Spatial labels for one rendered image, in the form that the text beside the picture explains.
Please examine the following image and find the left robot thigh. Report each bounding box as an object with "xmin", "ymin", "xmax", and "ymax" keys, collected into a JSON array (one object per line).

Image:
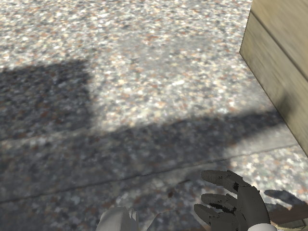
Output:
[{"xmin": 95, "ymin": 206, "xmax": 140, "ymax": 231}]

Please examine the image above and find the robot right hand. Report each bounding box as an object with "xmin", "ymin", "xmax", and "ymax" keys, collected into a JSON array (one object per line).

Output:
[{"xmin": 193, "ymin": 169, "xmax": 272, "ymax": 231}]

